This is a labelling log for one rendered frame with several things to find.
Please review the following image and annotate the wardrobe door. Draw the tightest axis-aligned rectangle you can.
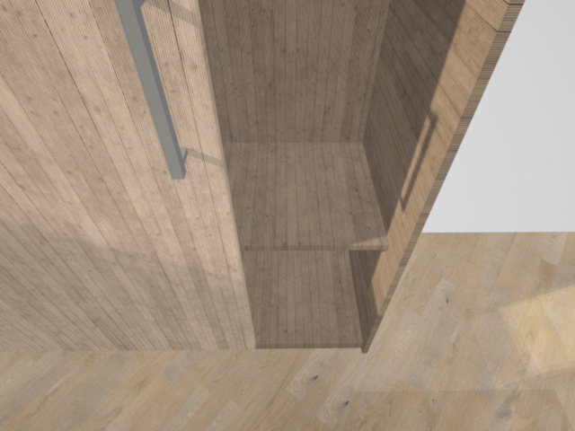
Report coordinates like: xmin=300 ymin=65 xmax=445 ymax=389
xmin=0 ymin=0 xmax=256 ymax=352

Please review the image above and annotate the handle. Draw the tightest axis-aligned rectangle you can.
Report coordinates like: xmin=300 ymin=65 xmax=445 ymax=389
xmin=113 ymin=0 xmax=188 ymax=180

